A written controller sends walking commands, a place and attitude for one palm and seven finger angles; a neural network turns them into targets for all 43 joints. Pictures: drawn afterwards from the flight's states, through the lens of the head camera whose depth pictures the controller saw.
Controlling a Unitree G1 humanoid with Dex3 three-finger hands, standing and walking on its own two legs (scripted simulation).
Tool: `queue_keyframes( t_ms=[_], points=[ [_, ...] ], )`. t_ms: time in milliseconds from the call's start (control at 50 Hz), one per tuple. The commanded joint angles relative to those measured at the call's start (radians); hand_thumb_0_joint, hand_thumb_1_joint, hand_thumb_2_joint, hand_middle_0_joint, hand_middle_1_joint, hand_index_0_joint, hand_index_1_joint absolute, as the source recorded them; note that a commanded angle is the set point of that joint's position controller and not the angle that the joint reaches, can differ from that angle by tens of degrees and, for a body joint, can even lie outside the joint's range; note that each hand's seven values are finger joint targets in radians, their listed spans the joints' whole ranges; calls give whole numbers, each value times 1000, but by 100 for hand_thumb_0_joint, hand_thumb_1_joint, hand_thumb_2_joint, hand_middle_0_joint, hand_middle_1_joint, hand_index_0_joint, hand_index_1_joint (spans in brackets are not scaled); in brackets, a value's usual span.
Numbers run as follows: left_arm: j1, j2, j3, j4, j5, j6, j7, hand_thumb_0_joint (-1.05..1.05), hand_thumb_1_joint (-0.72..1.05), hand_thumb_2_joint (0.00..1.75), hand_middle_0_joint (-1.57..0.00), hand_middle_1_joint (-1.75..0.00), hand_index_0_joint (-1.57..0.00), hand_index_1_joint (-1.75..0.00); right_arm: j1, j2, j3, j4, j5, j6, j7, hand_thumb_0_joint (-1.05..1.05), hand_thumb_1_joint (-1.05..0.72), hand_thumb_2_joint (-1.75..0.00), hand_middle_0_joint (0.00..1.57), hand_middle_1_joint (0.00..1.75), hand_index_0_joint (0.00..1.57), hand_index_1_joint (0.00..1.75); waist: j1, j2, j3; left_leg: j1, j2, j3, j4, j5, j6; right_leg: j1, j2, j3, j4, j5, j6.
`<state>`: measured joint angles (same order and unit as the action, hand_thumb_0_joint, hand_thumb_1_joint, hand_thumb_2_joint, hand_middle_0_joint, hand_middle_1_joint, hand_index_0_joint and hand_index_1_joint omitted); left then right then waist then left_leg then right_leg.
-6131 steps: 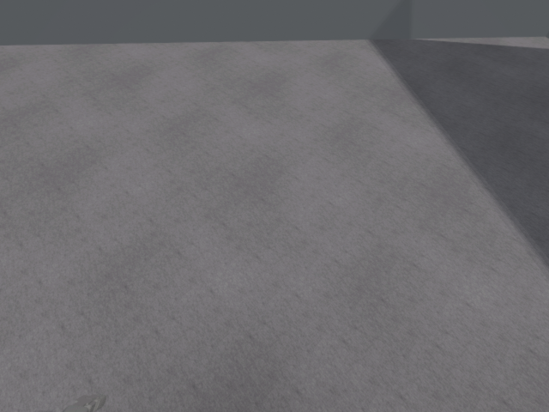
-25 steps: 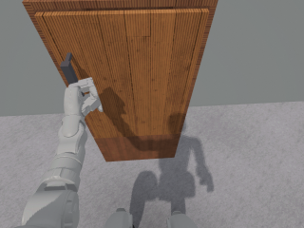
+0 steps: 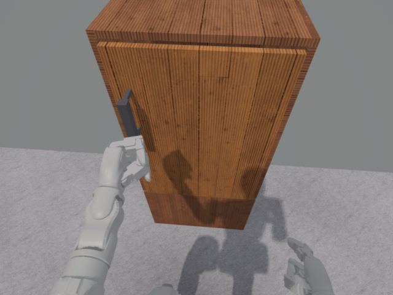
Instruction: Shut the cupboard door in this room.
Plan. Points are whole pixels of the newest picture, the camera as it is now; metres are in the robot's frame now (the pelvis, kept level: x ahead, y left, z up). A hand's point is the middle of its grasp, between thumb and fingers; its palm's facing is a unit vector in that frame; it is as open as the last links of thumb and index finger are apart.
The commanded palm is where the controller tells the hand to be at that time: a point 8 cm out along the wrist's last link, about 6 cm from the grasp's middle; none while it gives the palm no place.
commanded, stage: draw the hand back to the body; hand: left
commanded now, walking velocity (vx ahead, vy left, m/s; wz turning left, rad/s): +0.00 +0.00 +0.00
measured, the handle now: (131, 119) +0.49 +0.19 +0.07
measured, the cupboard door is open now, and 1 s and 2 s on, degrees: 0 0 0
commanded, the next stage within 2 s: step back with the hand held close in 1.48 s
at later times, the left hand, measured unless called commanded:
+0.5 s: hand (92, 185) +0.26 +0.19 +0.14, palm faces +0.09 -0.98 -0.18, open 3.1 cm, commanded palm +0.23 +0.24 +0.16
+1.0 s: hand (2, 189) +0.22 +0.27 +0.20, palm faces +0.39 -0.85 -0.36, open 5.3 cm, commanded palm +0.17 +0.31 +0.22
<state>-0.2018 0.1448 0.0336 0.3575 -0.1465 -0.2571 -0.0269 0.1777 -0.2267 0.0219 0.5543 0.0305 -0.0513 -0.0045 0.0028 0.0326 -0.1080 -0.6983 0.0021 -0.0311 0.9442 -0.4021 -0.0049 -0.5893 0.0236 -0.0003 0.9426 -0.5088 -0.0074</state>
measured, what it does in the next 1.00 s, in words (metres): rises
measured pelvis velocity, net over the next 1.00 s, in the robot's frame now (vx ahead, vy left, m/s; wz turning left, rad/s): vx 0.01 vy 0.02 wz -0.01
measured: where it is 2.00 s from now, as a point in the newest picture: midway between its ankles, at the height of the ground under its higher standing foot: outside the picture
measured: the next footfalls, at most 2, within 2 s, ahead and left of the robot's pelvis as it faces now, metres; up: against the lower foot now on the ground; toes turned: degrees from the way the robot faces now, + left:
none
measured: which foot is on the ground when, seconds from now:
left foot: down 0.00-1.00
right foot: down 0.00-1.00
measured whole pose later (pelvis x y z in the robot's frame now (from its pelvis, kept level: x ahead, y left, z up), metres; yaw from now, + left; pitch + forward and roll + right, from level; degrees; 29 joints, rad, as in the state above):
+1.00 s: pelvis +0.01 +0.02 +0.06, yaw -1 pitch -4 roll +0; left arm 0.39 0.34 0.27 -0.34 -0.07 -0.01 0.10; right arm 0.18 -0.21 0.07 0.62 0.02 -0.07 -0.07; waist 0.06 0.06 0.00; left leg -0.17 -0.03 0.01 0.45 -0.21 0.03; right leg -0.06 -0.02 0.04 0.42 -0.29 0.03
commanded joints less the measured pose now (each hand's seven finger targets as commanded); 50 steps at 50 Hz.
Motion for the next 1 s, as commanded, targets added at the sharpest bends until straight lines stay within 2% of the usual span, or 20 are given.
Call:
queue_keyframes(
  t_ms=[0, 40, 60, 80, 180, 220, 260, 280, 380, 400, 440, 460, 580, 720, 760, 780, 860, 880, 960, 980],
  points=[
    [-151, 159, 95, -350, -44, -36, -30, 0, 90, 90, -130, -150, -130, -150, 21, -114, -42, -151, 12, -17, -9, 0, -90, -90, 20, 30, 20, 30, 2, -16, -330, 318, -4, 29, -139, 366, 33, 152, 4, -18, -158, 569, -5],
    [-73, 154, 99, -369, -64, -5, -50, 0, 90, 90, -130, -150, -130, -150, 9, -113, -36, -165, 19, -11, -10, 0, -90, -90, 20, 30, 20, 30, 6, -56, -261, 293, -6, 34, -165, 333, 36, 172, 4, -20, -186, 563, 1],
    [-42, 189, 134, -364, -69, 9, -56, 0, 90, 90, -130, -150, -130, -150, 8, -121, -37, -165, 21, -7, -14, 0, -90, -90, 20, 30, 20, 30, 9, -65, -236, 284, -4, 33, -176, 322, 37, 179, 5, -19, -197, 547, 1],
    [-35, 163, 110, -382, -75, 21, -66, 0, 90, 90, -130, -150, -130, -150, -5, -115, -32, -172, 25, -7, -15, 0, -90, -90, 20, 30, 20, 30, 2, -61, -198, 283, -6, 36, -189, 297, 37, 169, 3, -20, -212, 526, 4],
    [7, 189, 131, -487, -107, 44, -97, 0, 90, 90, -130, -150, -130, -150, -25, -122, -29, -176, 30, -29, -33, 0, -90, -90, 20, 30, 20, 30, -5, -57, -178, 313, -12, 32, -221, 234, 41, 187, 2, -12, -264, 442, 6],
    [-4, 185, 117, -553, -114, 43, -109, 0, 90, 90, -130, -150, -130, -150, -32, -120, -28, -176, 32, -48, -38, 0, -90, -90, 20, 30, 20, 30, -9, -2, -185, 345, -14, 31, -229, 229, 40, 184, 4, -14, -271, 423, 3],
    [59, 238, 166, -573, -122, 48, -113, 0, 90, 90, -130, -150, -130, -150, -29, -128, -29, -170, 31, -63, -45, 0, -90, -90, 20, 30, 20, 30, 1, -24, -185, 354, -14, 25, -237, 236, 42, 202, 7, -13, -282, 422, 2],
    [82, 216, 153, -596, -127, 52, -120, 0, 90, 90, -130, -150, -130, -150, -38, -122, -26, -176, 33, -69, -45, 0, -90, -90, 20, 30, 20, 30, 6, -12, -186, 358, -14, 25, -248, 240, 41, 210, 3, -18, -280, 423, 1],
    [131, 249, 192, -609, -143, 107, -134, 0, 90, 90, -116, -135, -116, -135, -56, -125, -18, -172, 40, -93, -55, 0, -90, -90, 20, 30, 20, 30, 13, -24, -102, 350, -17, 21, -289, 167, 40, 200, 1, -18, -331, 317, 2],
    [95, 353, 174, -673, -8, 112, -38, 0, 90, 90, -113, -132, -113, -132, -91, -107, -28, -158, 30, -74, -76, 0, -90, -90, 20, 30, 20, 30, 25, -46, -66, 378, -18, 21, -318, 161, 48, 182, -33, 45, -426, 295, 4],
    [180, 291, 153, -673, 21, 142, 34, 0, 90, 90, -108, -126, -108, -126, -97, -97, -18, -150, 21, -59, -89, 0, -90, -90, 20, 30, 20, 30, 15, -32, -21, 419, -12, 25, -351, 151, 49, 197, -36, 31, -464, 242, 6],
    [211, 312, 174, -682, 30, 152, 54, 0, 90, 90, -105, -123, -105, -123, -100, -102, -19, -143, 16, -54, -94, 0, -90, -90, 20, 30, 20, 30, 20, -49, -24, 437, -9, 24, -366, 161, 51, 218, -32, 27, -484, 252, 6],
    [267, 308, 187, -763, 62, 169, 110, 0, 90, 90, -89, -105, -89, -105, -129, -94, -3, -128, 9, -50, -100, 0, -90, -90, 20, 30, 20, 30, 22, 39, -6, 543, 2, 9, -485, 156, 42, 305, -21, -7, -527, 243, -3],
    [326, 314, 222, -836, 76, 177, 127, 0, 90, 90, -69, -84, -69, -84, -140, -97, 0, -111, -1, -66, -90, 0, -90, -90, 20, 30, 20, 30, 32, 49, 18, 609, 16, -11, -567, 188, 33, 369, -13, -19, -560, 297, -5],
    [361, 344, 261, -851, 80, 178, 132, 0, 90, 90, -64, -78, -64, -78, -139, -104, -5, -103, -5, -73, -87, 0, -90, -90, 20, 30, 20, 30, 40, 35, 22, 616, 18, -13, -579, 198, 31, 380, -8, -19, -578, 310, -3],
    [368, 321, 247, -870, 79, 178, 131, 0, 90, 90, -61, -75, -61, -75, -138, -98, 0, -107, -5, -73, -85, 0, -90, -90, 20, 30, 20, 30, 38, 52, 22, 618, 19, -14, -587, 217, 29, 399, -14, -23, -568, 321, -6],
    [433, 375, 329, -881, 79, 183, 135, 0, 90, 90, -50, -63, -50, -63, -143, -105, -8, -99, -9, -77, -80, 0, -90, -90, 20, 30, 20, 30, 54, 18, 32, 623, 21, -8, -592, 263, 29, 418, -7, -22, -587, 354, -5],
    [434, 351, 313, -907, 79, 181, 134, 0, 90, 90, -47, -60, -47, -60, -142, -97, -5, -103, -7, -76, -77, 0, -90, -90, 20, 30, 20, 30, 49, 55, 30, 626, 23, -8, -598, 263, 25, 426, -13, -24, -578, 350, -7],
    [509, 408, 400, -928, 75, 180, 139, 0, 90, 90, -36, -48, -36, -48, -141, -103, -14, -99, -8, -83, -74, 0, -90, -90, 20, 30, 20, 30, 65, 36, 24, 630, 22, 3, -586, 322, 27, 441, -7, -22, -593, 396, -6],
    [508, 383, 381, -955, 74, 177, 137, 0, 90, 90, -34, -45, -34, -45, -137, -96, -11, -102, -6, -82, -71, 0, -90, -90, 20, 30, 20, 30, 59, 64, 12, 633, 20, 6, -585, 340, 24, 456, -13, -25, -580, 405, -9]
  ],
)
